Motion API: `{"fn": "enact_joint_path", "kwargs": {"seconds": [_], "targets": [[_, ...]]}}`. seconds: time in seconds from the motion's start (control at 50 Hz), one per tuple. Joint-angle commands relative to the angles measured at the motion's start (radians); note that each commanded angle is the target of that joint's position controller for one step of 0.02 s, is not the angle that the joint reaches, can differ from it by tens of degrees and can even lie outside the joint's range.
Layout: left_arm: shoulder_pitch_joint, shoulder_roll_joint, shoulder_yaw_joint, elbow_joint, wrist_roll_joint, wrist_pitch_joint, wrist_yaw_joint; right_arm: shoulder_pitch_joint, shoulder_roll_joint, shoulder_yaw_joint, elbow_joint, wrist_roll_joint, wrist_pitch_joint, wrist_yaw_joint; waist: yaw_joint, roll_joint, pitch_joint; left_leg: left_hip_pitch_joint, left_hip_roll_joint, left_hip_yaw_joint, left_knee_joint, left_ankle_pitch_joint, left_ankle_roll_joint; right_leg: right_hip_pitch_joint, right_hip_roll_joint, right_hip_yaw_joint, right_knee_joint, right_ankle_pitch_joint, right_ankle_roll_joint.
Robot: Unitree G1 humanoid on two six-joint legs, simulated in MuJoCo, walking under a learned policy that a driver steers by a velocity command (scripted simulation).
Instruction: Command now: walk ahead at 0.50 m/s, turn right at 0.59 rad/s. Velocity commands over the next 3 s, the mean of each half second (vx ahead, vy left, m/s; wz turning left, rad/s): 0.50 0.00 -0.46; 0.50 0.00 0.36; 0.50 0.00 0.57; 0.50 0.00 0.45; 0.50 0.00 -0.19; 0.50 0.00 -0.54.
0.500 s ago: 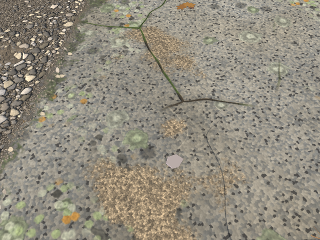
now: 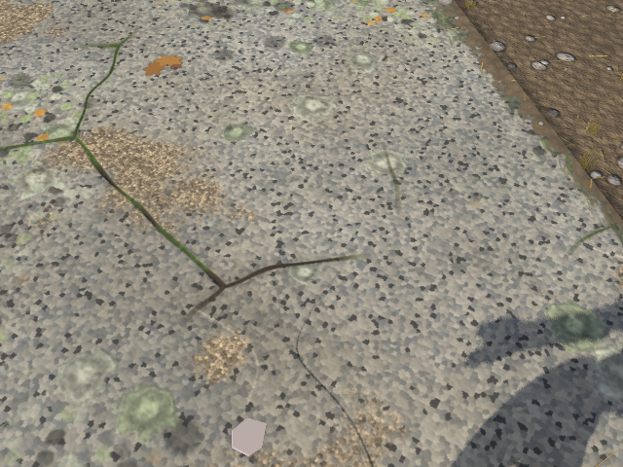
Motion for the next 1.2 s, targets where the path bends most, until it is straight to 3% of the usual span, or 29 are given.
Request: {"fn": "enact_joint_path", "kwargs": {"seconds": [0.02,0.1,0.18,0.24,0.26,0.28,0.3,0.32,0.34,0.36,0.38,0.4,0.42,0.5,0.62,0.72,0.76,0.8,0.82,0.84,0.86,0.88,0.9,0.92,0.94,0.96,1.04,1.12,1.2], "targets": [[-0.021,0.016,0.0,-0.091,0.002,-0.007,-0.009,-0.047,-0.154,-0.038,-0.059,0.003,-0.014,-0.005,0.019,0.123,-0.011,0.089,0.284,-0.154,-0.171,0.252,0.162,-0.103,-0.045,0.029,-0.109,0.125,0.01],[-0.147,-0.002,-0.011,-0.131,0.004,-0.018,-0.035,-0.017,-0.18,-0.043,-0.044,0.009,0.001,-0.013,-0.027,0.114,0.022,0.112,0.265,-0.029,-0.168,0.269,0.13,-0.051,-0.024,-0.04,-0.326,0.287,-0.005],[-0.237,0.007,-0.011,-0.183,-0.001,-0.016,-0.057,0.029,-0.213,-0.052,-0.023,0.027,0.024,-0.014,-0.042,0.118,0.058,0.209,0.305,0.02,-0.128,0.33,0.106,-0.04,-0.002,-0.091,-0.433,0.214,-0.041],[-0.163,0.06,0.017,-0.188,0.007,-0.008,-0.062,0.021,-0.257,-0.065,-0.028,0.037,0.044,-0.022,0.03,0.161,-0.013,0.253,0.308,0.079,0.073,0.774,0.077,0.134,0.088,-0.168,-0.464,0.063,-0.102],[-0.031,0.099,0.041,-0.156,0.005,-0.005,-0.058,0.009,-0.262,-0.066,-0.032,0.04,0.052,-0.027,0.11,0.152,-0.084,0.217,0.285,0.107,0.249,0.866,0.057,0.31,0.134,-0.189,-0.516,0.086,-0.135],[0.148,0.162,0.076,-0.106,0.003,0.002,-0.042,0.013,-0.236,-0.054,-0.042,0.033,0.052,-0.032,0.195,0.111,-0.173,0.046,0.248,0.122,0.5,0.749,0.019,0.604,0.139,-0.136,-0.554,0.138,-0.177],[0.206,0.264,0.094,-0.09,-0.004,0.008,-0.02,0.062,-0.105,-0.014,-0.081,-0.018,0.039,-0.024,0.141,-0.138,-0.239,-0.337,0.136,0.113,0.85,-0.076,-0.031,0.915,-0.11,0.27,-0.563,0.159,-0.276],[0.199,0.287,0.084,-0.133,0.004,-0.012,-0.029,0.064,-0.101,0.004,-0.13,0.001,-0.003,-0.011,0.117,-0.194,-0.426,-0.582,-0.012,-0.126,1.08,-0.447,-0.05,1.083,-0.274,0.798,-0.747,-0.049,-0.448],[0.192,0.184,0.056,-0.114,0.013,-0.024,-0.035,-0.039,-0.186,-0.018,-0.137,0.047,-0.025,0.003,0.164,-0.055,-0.341,-0.684,0.057,-0.196,1.101,-0.344,-0.035,1.031,-0.257,0.667,-0.797,-0.037,-0.375],[0.15,0.14,0.041,-0.102,0.013,-0.031,-0.035,-0.055,-0.18,-0.013,-0.135,0.058,-0.032,0.007,0.136,-0.039,-0.216,-0.682,0.102,-0.171,1.032,-0.255,-0.016,0.885,-0.225,0.498,-0.793,0.038,-0.332],[0.067,0.106,0.027,-0.11,0.013,-0.035,-0.034,-0.053,-0.17,-0.012,-0.113,0.039,-0.028,-0.002,0.088,0.042,-0.146,-0.612,0.154,-0.164,0.955,-0.181,-0.018,0.721,-0.182,0.374,-0.794,0.143,-0.289],[0.012,0.07,0.014,-0.116,0.021,-0.04,-0.034,-0.04,-0.176,-0.018,-0.1,0.023,-0.015,-0.004,0.053,0.024,-0.107,-0.54,0.182,-0.168,0.893,-0.139,-0.024,0.605,-0.148,0.29,-0.812,0.251,-0.27],[-0.01,0.061,0.009,-0.115,0.03,-0.045,-0.033,-0.008,-0.171,-0.02,-0.089,0.024,0.002,0.0,0.027,-0.002,-0.099,-0.478,0.196,-0.171,0.879,-0.109,-0.028,0.531,-0.132,0.243,-0.843,0.294,-0.264],[0.016,0.091,0.016,-0.059,0.036,-0.076,-0.024,-0.027,-0.12,-0.01,-0.087,0.021,0.041,-0.005,0.022,0.01,-0.042,-0.502,0.194,-0.165,0.765,0.036,-0.06,0.458,-0.117,0.088,-0.925,0.398,-0.255],[0.053,0.098,0.012,-0.008,0.04,-0.08,-0.005,-0.169,-0.083,0.001,-0.124,0.03,0.03,0.016,0.09,0.008,0.027,-0.521,0.129,-0.156,0.42,0.349,-0.043,0.531,-0.097,-0.078,-0.971,0.338,-0.177],[0.113,0.112,0.02,0.045,0.027,-0.056,0.004,-0.268,-0.065,0.012,-0.189,0.029,0.024,0.052,0.131,0.021,0.07,-0.611,0.101,-0.119,0.292,0.261,0.001,0.735,-0.166,-0.12,-0.91,0.45,-0.164],[0.1,0.129,0.025,0.047,0.022,-0.038,0.013,-0.267,-0.074,0.009,-0.214,0.027,0.024,0.067,0.111,0.005,0.052,-0.585,0.072,-0.076,0.272,0.152,0.03,0.788,-0.181,-0.142,-0.832,0.648,-0.144],[0.076,0.162,0.033,0.037,0.02,-0.023,0.027,-0.185,-0.113,-0.011,-0.216,0.024,0.033,0.068,0.056,-0.043,-0.032,-0.432,0.001,-0.009,0.287,0.042,0.069,0.801,-0.172,-0.174,-0.673,1.011,-0.116],[0.063,0.169,0.032,0.033,0.02,-0.015,0.034,-0.067,-0.155,-0.032,-0.196,0.024,0.036,0.063,-0.012,-0.044,-0.101,-0.269,-0.039,0.006,0.267,0.04,0.097,0.763,-0.152,-0.198,-0.508,1.096,-0.094],[0.054,0.159,0.025,0.025,0.019,-0.017,0.04,0.086,-0.213,-0.061,-0.169,0.025,0.04,0.049,-0.097,-0.003,-0.183,0.003,-0.022,-0.067,0.215,0.117,0.143,0.604,-0.114,-0.219,-0.267,0.96,-0.056],[0.15,0.049,-0.01,-0.016,0.048,-0.04,0.031,0.175,-0.323,-0.087,-0.162,0.021,0.044,0.03,-0.057,0.224,-0.315,0.4,0.237,-0.502,0.223,0.145,0.296,0.209,0.026,-0.212,0.123,0.283,0.006],[0.153,0.032,-0.031,-0.03,0.047,-0.08,0.008,0.182,-0.297,-0.074,-0.174,0.027,0.035,0.035,-0.046,0.277,-0.455,0.6,0.371,-0.962,0.054,0.037,0.431,-0.05,0.178,-0.005,0.333,-0.334,0.026],[0.047,0.111,-0.01,-0.048,0.004,-0.106,-0.01,0.17,-0.228,-0.057,-0.174,0.021,0.037,0.031,-0.092,0.182,-0.367,0.559,0.334,-0.833,0.019,-0.037,0.361,-0.154,0.1,0.079,0.357,-0.269,0.003],[-0.016,0.109,-0.016,-0.073,-0.007,-0.119,-0.016,0.112,-0.196,-0.048,-0.182,0.024,0.038,0.027,-0.069,0.115,-0.23,0.406,0.295,-0.691,0.006,-0.014,0.316,-0.17,0.055,0.057,0.278,-0.182,-0.012],[-0.038,0.099,-0.016,-0.074,0.013,-0.121,-0.01,0.043,-0.177,-0.041,-0.197,0.025,0.04,0.025,-0.021,0.033,-0.136,0.236,0.254,-0.593,-0.01,0.076,0.286,-0.129,0.017,0.038,0.177,-0.132,-0.009],[-0.033,0.11,-0.006,-0.072,0.033,-0.112,-0.004,-0.006,-0.15,-0.031,-0.215,0.019,0.042,0.023,0.016,0.034,-0.088,0.113,0.222,-0.525,-0.036,0.173,0.275,-0.06,-0.008,0.031,0.105,-0.099,0.001],[0.005,0.072,-0.012,-0.071,0.047,-0.07,0.007,-0.038,-0.174,-0.036,-0.225,0.014,0.039,0.006,0.067,0.091,-0.055,-0.095,0.161,-0.405,-0.087,0.334,0.279,0.04,-0.015,-0.007,-0.061,-0.019,0.065],[-0.147,0.03,-0.031,-0.102,0.044,-0.072,0.006,0.005,-0.195,-0.044,-0.205,0.029,0.051,-0.014,0.007,0.128,-0.04,-0.146,0.088,-0.331,-0.062,0.236,0.21,0.108,0.037,-0.024,-0.382,0.255,0.089],[-0.24,0.058,-0.022,-0.125,0.022,-0.089,-0.012,0.069,-0.198,-0.046,-0.183,0.036,0.067,-0.019,-0.032,0.152,-0.047,-0.069,0.119,-0.428,0.0,0.115,0.184,0.159,0.082,-0.001,-0.552,0.309,0.079]]}}
Next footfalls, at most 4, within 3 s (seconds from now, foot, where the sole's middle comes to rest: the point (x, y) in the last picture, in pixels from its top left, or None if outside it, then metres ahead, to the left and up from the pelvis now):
0.28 right None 0.30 -0.17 -0.78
0.84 left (309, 391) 0.65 -0.01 -0.78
1.30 right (377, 287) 0.93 -0.20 -0.78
1.84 left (239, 242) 1.09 0.17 -0.78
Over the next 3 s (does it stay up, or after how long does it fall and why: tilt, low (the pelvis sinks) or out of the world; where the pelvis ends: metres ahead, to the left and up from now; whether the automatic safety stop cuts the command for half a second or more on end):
stays up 1.59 0.30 -0.01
